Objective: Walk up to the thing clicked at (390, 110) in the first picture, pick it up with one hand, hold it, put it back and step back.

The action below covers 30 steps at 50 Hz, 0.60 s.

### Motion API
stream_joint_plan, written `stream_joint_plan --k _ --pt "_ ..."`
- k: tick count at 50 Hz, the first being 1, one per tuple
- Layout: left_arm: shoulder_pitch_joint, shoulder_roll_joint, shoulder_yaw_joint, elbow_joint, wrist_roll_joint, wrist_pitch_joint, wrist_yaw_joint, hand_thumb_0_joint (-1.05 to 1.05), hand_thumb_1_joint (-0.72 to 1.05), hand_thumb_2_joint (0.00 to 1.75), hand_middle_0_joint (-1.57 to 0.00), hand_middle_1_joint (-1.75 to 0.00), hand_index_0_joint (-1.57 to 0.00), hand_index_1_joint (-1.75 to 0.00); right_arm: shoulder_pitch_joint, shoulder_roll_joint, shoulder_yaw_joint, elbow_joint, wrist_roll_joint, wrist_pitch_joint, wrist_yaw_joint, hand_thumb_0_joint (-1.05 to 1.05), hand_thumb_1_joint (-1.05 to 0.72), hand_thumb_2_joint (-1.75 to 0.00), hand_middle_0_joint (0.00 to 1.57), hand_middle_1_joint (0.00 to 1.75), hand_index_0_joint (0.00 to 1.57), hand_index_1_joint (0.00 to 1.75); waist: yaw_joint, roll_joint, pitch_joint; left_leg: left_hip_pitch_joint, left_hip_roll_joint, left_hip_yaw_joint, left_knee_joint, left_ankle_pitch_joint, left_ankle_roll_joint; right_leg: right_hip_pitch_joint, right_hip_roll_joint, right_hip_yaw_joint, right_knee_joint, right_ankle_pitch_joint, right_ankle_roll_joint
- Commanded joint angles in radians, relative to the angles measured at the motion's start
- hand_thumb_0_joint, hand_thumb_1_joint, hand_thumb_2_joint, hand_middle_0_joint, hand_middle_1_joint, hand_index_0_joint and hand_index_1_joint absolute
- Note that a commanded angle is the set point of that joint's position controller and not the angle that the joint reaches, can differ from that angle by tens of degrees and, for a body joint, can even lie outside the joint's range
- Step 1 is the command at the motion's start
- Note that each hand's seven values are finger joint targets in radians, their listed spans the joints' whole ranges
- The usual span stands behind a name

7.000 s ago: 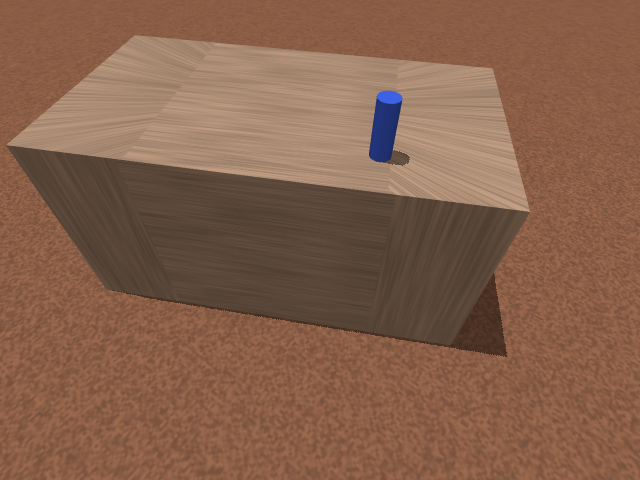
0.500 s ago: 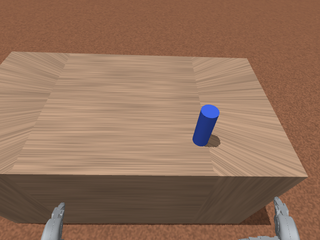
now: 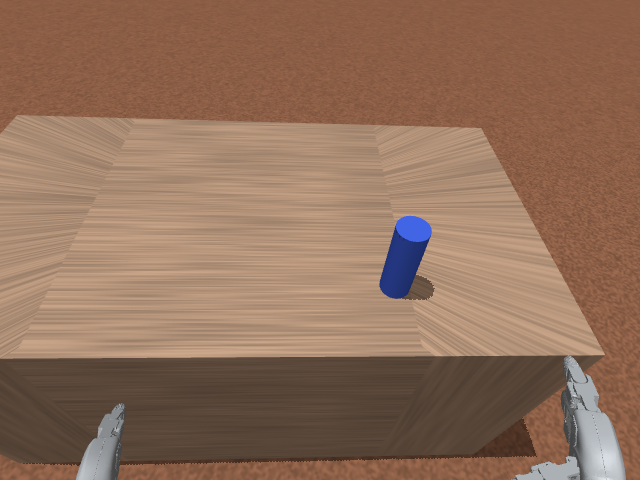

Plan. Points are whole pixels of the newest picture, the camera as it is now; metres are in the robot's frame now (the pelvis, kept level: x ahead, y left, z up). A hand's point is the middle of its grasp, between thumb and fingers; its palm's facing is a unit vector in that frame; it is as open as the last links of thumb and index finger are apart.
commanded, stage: rise first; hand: right
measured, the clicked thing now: (403, 259) +0.48 -0.15 -0.05
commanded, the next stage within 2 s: go down in 0.44 s
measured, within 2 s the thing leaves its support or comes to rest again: neither
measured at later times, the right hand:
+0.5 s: hand (549, 443) +0.17 -0.24 +0.03, palm faces +0.26 +0.90 -0.35, open 17.3 cm
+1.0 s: hand (553, 353) +0.25 -0.27 +0.06, palm faces +0.19 +0.97 -0.15, open 17.7 cm
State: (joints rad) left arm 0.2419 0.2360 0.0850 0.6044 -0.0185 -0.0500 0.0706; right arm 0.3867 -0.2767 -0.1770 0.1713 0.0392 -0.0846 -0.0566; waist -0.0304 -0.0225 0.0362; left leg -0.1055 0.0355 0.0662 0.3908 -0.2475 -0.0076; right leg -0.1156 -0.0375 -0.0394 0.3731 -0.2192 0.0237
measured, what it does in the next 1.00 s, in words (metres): stands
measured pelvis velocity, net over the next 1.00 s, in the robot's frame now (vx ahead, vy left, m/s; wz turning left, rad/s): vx -0.03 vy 0.00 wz -0.01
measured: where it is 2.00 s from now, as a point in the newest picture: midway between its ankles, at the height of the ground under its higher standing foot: outside the picture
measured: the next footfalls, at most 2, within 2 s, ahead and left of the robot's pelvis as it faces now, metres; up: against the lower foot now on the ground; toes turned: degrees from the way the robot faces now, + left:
none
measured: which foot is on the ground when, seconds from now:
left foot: down 0.00-1.00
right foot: down 0.00-1.00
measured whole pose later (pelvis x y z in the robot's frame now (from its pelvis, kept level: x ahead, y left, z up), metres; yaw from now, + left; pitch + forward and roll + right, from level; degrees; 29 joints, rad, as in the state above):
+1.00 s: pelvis -0.03 +0.00 -0.01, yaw -1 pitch +0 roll +0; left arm 0.14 0.23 0.05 0.74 -0.01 -0.13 0.12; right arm -0.02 -0.38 -0.37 0.45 0.20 -0.26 0.25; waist 0.01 0.00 0.01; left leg -0.23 0.03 0.08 0.48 -0.25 0.00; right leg -0.25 -0.04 -0.02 0.47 -0.22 0.02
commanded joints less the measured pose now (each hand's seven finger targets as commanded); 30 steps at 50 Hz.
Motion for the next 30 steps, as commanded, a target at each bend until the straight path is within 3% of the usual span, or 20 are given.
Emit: stream_joint_plan --k 1,2,5,10,12,13,14,15,17,18,20,22,23,24,26,28,29,30 --pt "-0.071 0.109 0.046 -0.122 0.0 -0.052 0.002 0.0 -0.54 0.07 -0.06 -0.07 -0.06 -0.07 -0.034 -0.167 -0.088 -0.235 0.004 -0.072 -0.004 0.0 0.53 -0.05 0.05 0.05 0.05 0.05 -0.004 -0.016 -0.086 0.003 -0.019 0.012 -0.05 0.246 0.003 0.031 0.033 -0.018 -0.033 0.232 -0.034" --pt "-0.091 0.132 0.074 -0.125 -0.001 -0.054 0.005 0.0 -0.54 0.06 -0.06 -0.07 -0.06 -0.07 -0.048 -0.188 -0.11 -0.241 0.005 -0.075 -0.006 0.0 0.52 -0.05 0.05 0.05 0.05 0.05 0.0 -0.02 -0.087 -0.005 -0.018 0.009 -0.052 0.24 0.004 0.031 0.034 -0.019 -0.034 0.226 -0.035" --pt "-0.095 0.116 0.059 -0.143 0.0 -0.059 0.002 0.0 -0.55 0.07 -0.06 -0.07 -0.06 -0.07 -0.025 -0.167 -0.096 -0.263 0.003 -0.084 -0.002 0.0 0.51 -0.05 0.05 0.05 0.05 0.05 0.002 0.005 -0.09 0.005 -0.023 0.012 -0.053 0.236 0.005 0.028 0.029 -0.015 -0.035 0.226 -0.035" --pt "-0.073 0.119 0.07 -0.126 0.002 -0.065 0.001 0.0 -0.54 0.07 -0.06 -0.07 -0.06 -0.07 -0.011 -0.171 -0.11 -0.279 0.005 -0.098 0.0 0.0 0.51 -0.06 0.05 0.05 0.05 0.05 -0.002 -0.006 -0.066 -0.004 -0.022 0.015 -0.059 0.207 0.006 0.024 0.03 -0.016 -0.038 0.202 -0.036" --pt "-0.092 0.133 0.087 -0.13 0.002 -0.07 0.001 0.0 -0.54 0.07 -0.06 -0.07 -0.06 -0.07 -0.011 -0.166 -0.1 -0.307 0.004 -0.105 0.002 0.0 0.49 -0.06 0.05 0.05 0.05 0.05 -0.002 -0.015 -0.07 -0.003 -0.023 0.014 -0.059 0.204 0.008 0.027 0.03 -0.015 -0.043 0.197 -0.034" --pt "-0.087 0.147 0.102 -0.121 0.002 -0.069 0.002 0.0 -0.54 0.07 -0.06 -0.07 -0.06 -0.07 -0.007 -0.178 -0.116 -0.308 0.004 -0.106 0.001 0.0 0.51 -0.06 0.05 0.05 0.05 0.05 -0.001 -0.011 -0.068 -0.01 -0.022 0.014 -0.058 0.205 0.008 0.025 0.03 -0.014 -0.042 0.197 -0.036" --pt "-0.093 0.127 0.078 -0.122 0.002 -0.07 -0.002 0.0 -0.54 0.07 -0.06 -0.07 -0.06 -0.07 0.0 -0.171 -0.11 -0.308 0.005 -0.108 0.003 0.0 0.51 -0.06 0.05 0.05 0.05 0.05 -0.009 -0.007 -0.056 -0.014 -0.024 0.016 -0.059 0.184 0.009 0.019 0.03 -0.015 -0.047 0.18 -0.035" --pt "-0.085 0.107 0.06 -0.147 0.001 -0.073 -0.005 0.0 -0.55 0.07 -0.06 -0.07 -0.06 -0.07 -0.009 -0.158 -0.098 -0.32 0.005 -0.112 0.006 0.0 0.49 -0.06 0.05 0.05 0.05 0.05 0.002 0.014 -0.061 -0.01 -0.026 0.019 -0.063 0.183 0.007 0.018 0.026 -0.012 -0.045 0.182 -0.038" --pt "-0.087 0.134 0.092 -0.128 0.0 -0.076 -0.001 0.0 -0.54 0.07 -0.06 -0.07 -0.06 -0.07 -0.007 -0.178 -0.118 -0.324 0.007 -0.116 0.004 0.0 0.51 -0.06 0.05 0.05 0.05 0.05 0.0 -0.007 -0.05 -0.018 -0.025 0.017 -0.068 0.155 0.009 0.015 0.03 -0.016 -0.054 0.15 -0.037" --pt "-0.083 0.102 0.059 -0.132 0.0 -0.08 -0.007 0.0 -0.54 0.08 -0.06 -0.07 -0.06 -0.07 -0.014 -0.158 -0.094 -0.336 0.005 -0.121 0.008 0.0 0.51 -0.06 0.05 0.05 0.05 0.05 -0.001 0.002 -0.038 -0.023 -0.025 0.019 -0.075 0.129 0.009 0.014 0.03 -0.016 -0.059 0.128 -0.037" --pt "-0.095 0.151 0.109 -0.129 0.002 -0.085 0.0 0.0 -0.54 0.07 -0.06 -0.07 -0.06 -0.07 -0.019 -0.178 -0.124 -0.326 0.006 -0.125 0.004 0.0 0.51 -0.06 0.05 0.05 0.05 0.05 0.002 0.007 -0.051 -0.018 -0.023 0.016 -0.077 0.127 0.007 0.013 0.031 -0.015 -0.057 0.122 -0.039" --pt "-0.108 0.099 0.059 -0.129 0.002 -0.089 -0.006 0.0 -0.54 0.07 -0.06 -0.07 -0.06 -0.07 -0.028 -0.155 -0.088 -0.351 0.004 -0.134 0.01 0.0 0.52 -0.06 0.05 0.05 0.05 0.05 0.002 -0.017 -0.04 -0.032 -0.021 0.012 -0.077 0.11 0.009 0.013 0.034 -0.017 -0.059 0.106 -0.038" --pt "-0.092 0.131 0.093 -0.144 0.001 -0.095 -0.002 0.0 -0.54 0.07 -0.06 -0.07 -0.06 -0.07 -0.024 -0.174 -0.12 -0.348 0.006 -0.136 0.007 0.0 0.51 -0.06 0.05 0.05 0.05 0.05 0.005 0.014 -0.053 -0.027 -0.024 0.016 -0.077 0.112 0.008 0.019 0.03 -0.014 -0.058 0.111 -0.039" --pt "-0.103 0.148 0.1 -0.165 0.003 -0.098 0.0 0.0 -0.54 0.07 -0.06 -0.07 -0.06 -0.07 -0.024 -0.177 -0.117 -0.352 0.005 -0.139 0.006 0.0 0.52 -0.06 0.05 0.05 0.05 0.05 0.003 0.021 -0.066 -0.018 -0.024 0.017 -0.078 0.11 0.007 0.022 0.032 -0.014 -0.061 0.109 -0.038" --pt "-0.081 0.096 0.061 -0.124 0.003 -0.095 -0.006 0.0 -0.54 0.07 -0.06 -0.07 -0.06 -0.07 0.008 -0.167 -0.11 -0.352 0.005 -0.147 0.009 0.0 0.51 -0.06 0.05 0.05 0.05 0.05 -0.013 -0.004 -0.047 -0.023 -0.019 0.013 -0.078 0.124 0.009 0.014 0.038 -0.018 -0.055 0.124 -0.038" --pt "-0.079 0.131 0.093 -0.139 0.004 -0.099 -0.003 0.0 -0.51 0.0 -0.06 -0.06 -0.08 -0.04 0.019 -0.17 -0.121 -0.344 0.006 -0.148 0.009 0.0 0.45 -0.05 0.05 0.05 0.05 0.05 -0.005 0.031 -0.06 -0.016 -0.02 0.015 -0.075 0.141 0.006 0.017 0.034 -0.016 -0.05 0.141 -0.04" --pt "-0.129 0.106 0.064 -0.108 0.03 -0.102 -0.016 0.0 -0.53 0.04 -0.06 -0.07 -0.06 -0.07 -0.044 -0.1 -0.09 -0.486 0.013 -0.179 0.021 0.0 0.52 -0.04 0.05 0.05 0.06 0.05 0.004 -0.017 -0.13 -0.032 -0.029 0.006 -0.049 0.17 0.003 0.037 0.035 0.001 -0.028 0.156 -0.035" --pt "-0.128 0.144 0.1 -0.117 0.026 -0.107 -0.011 0.0 -0.54 0.04 -0.06 -0.07 -0.06 -0.07 -0.026 -0.136 -0.136 -0.405 0.012 -0.176 0.021 0.0 0.53 -0.04 0.04 0.05 0.05 0.05 0.008 -0.003 -0.126 -0.037 -0.031 0.007 -0.048 0.168 0.003 0.032 0.034 0.001 -0.027 0.155 -0.037"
